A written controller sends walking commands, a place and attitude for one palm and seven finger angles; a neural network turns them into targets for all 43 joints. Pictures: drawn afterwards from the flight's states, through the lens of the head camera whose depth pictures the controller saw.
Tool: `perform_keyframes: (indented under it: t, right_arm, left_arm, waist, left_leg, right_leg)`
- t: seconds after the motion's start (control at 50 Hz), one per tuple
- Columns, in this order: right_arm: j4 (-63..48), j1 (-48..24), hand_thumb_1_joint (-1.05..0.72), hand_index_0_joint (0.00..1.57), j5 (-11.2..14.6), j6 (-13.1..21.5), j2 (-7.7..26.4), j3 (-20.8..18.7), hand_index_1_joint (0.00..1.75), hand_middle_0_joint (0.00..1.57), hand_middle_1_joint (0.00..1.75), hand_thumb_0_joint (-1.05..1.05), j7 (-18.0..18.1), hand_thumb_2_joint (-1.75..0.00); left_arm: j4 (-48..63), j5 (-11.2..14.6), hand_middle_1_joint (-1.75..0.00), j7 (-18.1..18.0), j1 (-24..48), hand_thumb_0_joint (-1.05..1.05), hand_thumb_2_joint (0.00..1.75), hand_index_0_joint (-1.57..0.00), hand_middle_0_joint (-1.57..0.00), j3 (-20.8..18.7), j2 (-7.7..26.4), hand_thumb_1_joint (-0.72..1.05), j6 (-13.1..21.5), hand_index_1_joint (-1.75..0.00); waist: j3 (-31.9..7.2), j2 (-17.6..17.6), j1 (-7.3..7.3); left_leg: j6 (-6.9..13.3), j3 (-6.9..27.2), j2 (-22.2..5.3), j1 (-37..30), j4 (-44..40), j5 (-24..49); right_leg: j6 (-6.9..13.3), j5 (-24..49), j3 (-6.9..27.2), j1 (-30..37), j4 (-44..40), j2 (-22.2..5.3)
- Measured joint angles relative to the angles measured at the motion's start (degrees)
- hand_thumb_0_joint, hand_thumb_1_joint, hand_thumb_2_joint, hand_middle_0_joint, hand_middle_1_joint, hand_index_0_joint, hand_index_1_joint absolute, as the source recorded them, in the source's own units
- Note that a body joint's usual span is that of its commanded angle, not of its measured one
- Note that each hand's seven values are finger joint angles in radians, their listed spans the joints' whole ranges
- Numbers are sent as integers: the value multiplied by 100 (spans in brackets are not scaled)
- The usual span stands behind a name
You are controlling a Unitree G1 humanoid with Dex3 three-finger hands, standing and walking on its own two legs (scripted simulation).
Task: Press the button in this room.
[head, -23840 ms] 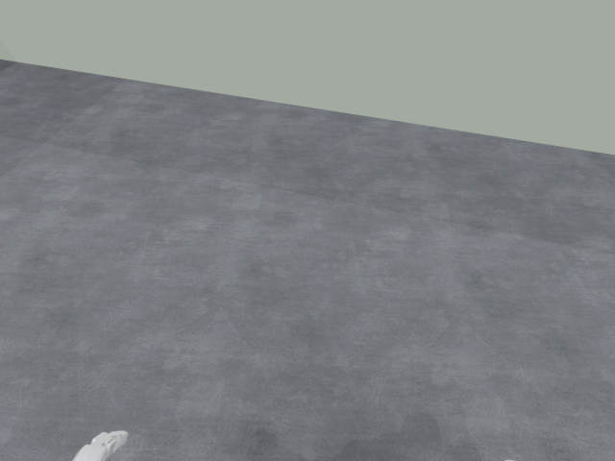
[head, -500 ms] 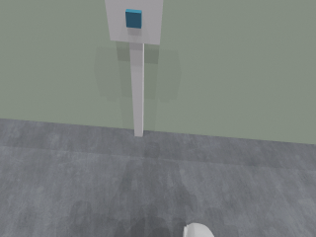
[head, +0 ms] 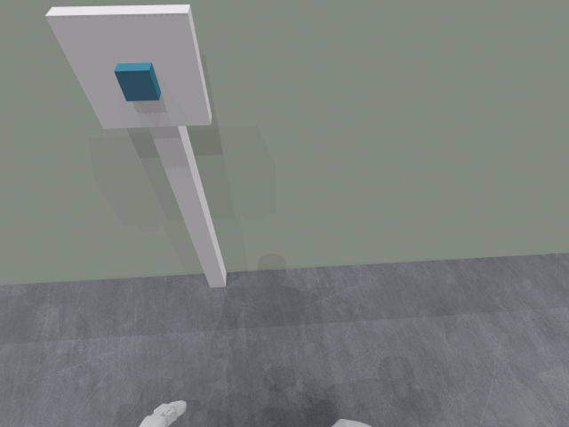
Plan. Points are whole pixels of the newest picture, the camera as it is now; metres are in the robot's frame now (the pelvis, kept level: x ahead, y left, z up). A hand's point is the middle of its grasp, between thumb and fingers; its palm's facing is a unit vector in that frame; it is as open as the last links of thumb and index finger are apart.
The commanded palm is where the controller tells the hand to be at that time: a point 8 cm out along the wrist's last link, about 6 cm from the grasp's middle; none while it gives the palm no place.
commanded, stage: take the last steps up to it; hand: left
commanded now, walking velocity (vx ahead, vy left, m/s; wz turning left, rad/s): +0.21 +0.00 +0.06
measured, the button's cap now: (139, 81) +0.63 +0.25 +0.14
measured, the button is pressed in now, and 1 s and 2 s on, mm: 0 0 0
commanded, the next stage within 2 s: come to a stop and stand still in 0.22 s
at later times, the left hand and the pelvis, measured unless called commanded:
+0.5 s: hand out of the picture +0.06 +0.20 -0.18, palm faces +0.10 -0.99 -0.13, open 7.4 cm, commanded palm none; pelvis +0.12 +0.04 +0.01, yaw +1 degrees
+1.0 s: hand out of the picture +0.12 +0.14 -0.15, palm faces +0.03 -0.97 -0.25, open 7.4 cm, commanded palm none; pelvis +0.07 -0.04 +0.01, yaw +1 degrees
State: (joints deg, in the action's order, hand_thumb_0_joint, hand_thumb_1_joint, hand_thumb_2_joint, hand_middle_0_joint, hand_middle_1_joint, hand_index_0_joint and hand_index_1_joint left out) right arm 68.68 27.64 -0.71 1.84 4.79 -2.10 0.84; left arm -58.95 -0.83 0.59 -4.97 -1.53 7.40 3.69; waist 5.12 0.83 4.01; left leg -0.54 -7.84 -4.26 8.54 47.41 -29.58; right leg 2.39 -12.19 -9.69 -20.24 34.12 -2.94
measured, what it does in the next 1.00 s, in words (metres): steps on the spot: left foot, then right foot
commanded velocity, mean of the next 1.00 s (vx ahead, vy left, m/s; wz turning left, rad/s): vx -0.02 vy -0.04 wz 0.01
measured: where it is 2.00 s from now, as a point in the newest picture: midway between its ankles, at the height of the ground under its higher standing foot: outside the picture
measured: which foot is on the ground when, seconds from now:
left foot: up 0.00-0.34, down 0.36-0.86, up 0.88-1.00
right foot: down 0.00-0.38, up 0.40-0.84, down 0.86-1.00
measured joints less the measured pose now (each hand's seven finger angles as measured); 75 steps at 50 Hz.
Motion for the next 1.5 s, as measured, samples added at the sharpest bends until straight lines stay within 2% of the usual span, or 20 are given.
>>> perform_keyframes:
  t: [0.04,0.1,0.22,0.32,0.36,0.44,0.52,0.62,0.68,0.74,0.8,0.86,0.92,1.02,1.08,1.14,1.18,1.24,1.3,1.5]
  right_arm:
    - [-29,-189,-90,20,18,-90,41,-32,30,20,30,1,-9,-90]
    - [-217,-576,-90,20,-21,-145,167,-108,30,20,30,1,-10,-90]
    - [-743,-1448,-91,20,-62,-129,491,-198,30,19,29,1,-38,-90]
    - [-932,-1867,-92,19,-55,-65,578,-160,30,19,29,0,-113,-90]
    - [-959,-1922,-92,19,-59,-6,583,-115,30,19,29,0,-124,-90]
    - [-900,-2066,-91,20,-66,60,387,28,30,19,29,0,-34,-90]
    - [-871,-2156,-91,20,-27,2,217,89,30,19,30,0,118,-90]
    - [-956,-2226,-94,21,-3,-79,301,-57,30,20,30,-3,200,-90]
    - [-913,-2107,-94,21,-29,-154,364,-101,30,20,30,-2,170,-90]
    - [-840,-1939,-92,20,-66,-233,451,-160,30,20,30,-1,128,-90]
    - [-773,-1782,-92,20,-98,-309,563,-220,30,20,30,-1,77,-90]
    - [-732,-1600,-91,20,-66,-388,642,-260,30,20,30,0,38,-90]
    - [-692,-1460,-91,20,-34,-540,732,-277,30,20,30,0,-2,-90]
    - [-608,-1279,-91,20,-37,-531,605,-202,30,19,30,1,-47,-90]
    - [-565,-1192,-91,20,-18,-459,494,-147,30,19,30,1,-25,-90]
    - [-481,-1137,-91,20,-2,-389,420,-84,30,19,30,1,24,-90]
    - [-383,-1147,-91,20,2,-311,347,-41,30,19,30,1,67,-90]
    - [-292,-1175,-91,20,-10,-241,205,49,30,19,30,1,97,-90]
    - [-274,-1179,-91,20,-3,-208,165,87,30,19,30,1,109,-90]
    - [-357,-1163,-92,20,-12,-223,249,95,30,20,30,1,109,-90]
  left_arm:
    - [-31,46,-30,-50,-124,0,90,-20,-20,-14,-27,91,59,-30]
    - [-2,113,-30,-189,-275,-3,90,-20,-21,-162,88,94,134,-30]
    - [-320,-5,-30,-191,-771,-3,90,-20,-20,-84,235,94,18,-30]
    - [-555,-28,-30,-126,-1164,-1,90,-20,-20,-46,216,92,-56,-30]
    - [-637,-10,-30,-122,-1324,0,90,-20,-20,-37,201,91,-110,-30]
    - [-770,55,-30,-199,-1421,0,90,-20,-20,18,231,91,-295,-30]
    - [-743,31,-30,-206,-1275,1,90,-20,-20,38,181,91,-464,-30]
    - [-403,-12,-30,-191,-983,1,90,-20,-20,-130,312,91,-611,-30]
    - [-196,-23,-30,-196,-804,1,90,-20,-20,-243,476,91,-674,-30]
    - [-41,-18,-30,-189,-659,1,90,-20,-20,-286,558,91,-701,-30]
    - [50,-11,-30,-172,-578,1,90,-20,-20,-249,534,91,-654,-30]
    - [104,-37,-30,-168,-632,0,90,-20,-20,-181,485,91,-506,-30]
    - [34,-62,-30,-174,-674,0,90,-20,-20,-39,268,91,-494,-30]
    - [-65,-35,-30,-225,-776,1,90,-20,-20,4,112,92,-482,-30]
    - [-121,-20,-30,-221,-768,1,90,-20,-21,3,137,93,-411,-30]
    - [-190,13,-30,-224,-755,1,90,-20,-21,14,137,93,-351,-30]
    - [-279,60,-30,-234,-723,1,90,-20,-21,13,153,93,-349,-30]
    - [-401,85,-30,-245,-775,1,90,-20,-20,8,218,93,-372,-30]
    - [-536,79,-30,-222,-880,1,90,-20,-20,54,191,93,-407,-30]
    - [-727,39,-30,-204,-1306,1,90,-20,-20,135,-29,91,-405,-30]
  waist:
    - [-16,-20,-100]
    - [-96,14,-259]
    - [-246,80,-333]
    - [-272,-31,-537]
    - [-293,-69,-610]
    - [-203,-385,-740]
    - [-52,-303,-648]
    - [100,-252,-535]
    - [86,-294,-499]
    - [24,-257,-446]
    - [-58,-127,-362]
    - [-195,-41,-332]
    - [-246,223,-275]
    - [-375,160,-298]
    - [-358,110,-306]
    - [-344,113,-346]
    - [-308,60,-355]
    - [-263,-153,-469]
    - [-297,-178,-502]
    - [-329,-73,-521]
  left_leg:
    - [2,258,43,650,1354,45]
    - [-30,396,-64,1434,1964,566]
    - [-202,350,-274,1955,665,1142]
    - [-212,228,-208,1561,-695,1400]
    - [-209,161,-149,1188,-1333,1774]
    - [266,-81,36,938,-1343,1521]
    - [336,-133,34,707,-1704,1640]
    - [313,-189,-50,689,-1992,1881]
    - [242,-186,-105,753,-2027,1974]
    - [155,-144,-152,841,-1998,2041]
    - [52,-86,-194,969,-1885,2077]
    - [-85,-48,-206,1225,-1473,1881]
    - [-85,396,-89,1437,-789,718]
    - [-53,608,111,1446,136,741]
    - [-98,596,127,1098,-199,683]
    - [-120,577,136,531,-1251,954]
    - [-35,621,152,264,-1818,1094]
    - [-24,545,208,117,-2006,1261]
    - [-26,526,232,-26,-2209,1406]
    - [5,446,278,-92,-2483,1598]
  right_leg:
    - [31,-255,-57,233,-63,11]
    - [-19,-220,-152,603,-462,65]
    - [-68,-219,-202,1086,-944,109]
    - [-234,-468,-212,1336,-897,56]
    - [-338,-677,-218,1379,-695,24]
    - [-446,-1472,173,1108,195,-174]
    - [-482,-1773,476,555,1236,-120]
    - [-535,-1452,772,-301,2431,-33]
    - [-564,-1206,848,-562,2747,-12]
    - [-537,-1139,810,-444,2336,-50]
    - [-476,-1178,693,-2,1300,-93]
    - [-394,-487,627,555,-30,-116]
    - [-237,-521,496,576,16,-11]
    - [-92,-231,474,670,-519,94]
    - [-17,-111,392,637,-663,193]
    - [12,-91,275,540,-632,295]
    - [-2,-124,202,477,-533,306]
    - [-17,38,276,630,-762,272]
    - [-37,156,293,770,-960,263]
    - [-51,325,369,779,-1162,240]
